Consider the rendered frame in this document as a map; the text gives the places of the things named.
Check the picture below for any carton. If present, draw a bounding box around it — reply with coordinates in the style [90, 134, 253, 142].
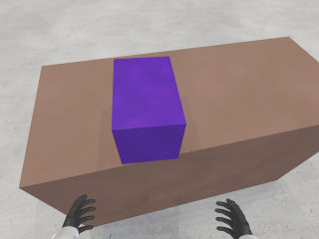
[112, 56, 186, 164]

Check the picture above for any left robot forearm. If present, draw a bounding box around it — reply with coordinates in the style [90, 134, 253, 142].
[52, 226, 79, 239]

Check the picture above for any pedestal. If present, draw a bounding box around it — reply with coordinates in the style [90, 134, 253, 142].
[19, 36, 319, 227]

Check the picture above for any robot right hand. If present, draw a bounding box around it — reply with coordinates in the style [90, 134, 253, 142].
[214, 198, 253, 239]

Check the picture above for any robot left hand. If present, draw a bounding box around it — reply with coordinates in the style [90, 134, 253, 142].
[62, 194, 96, 234]

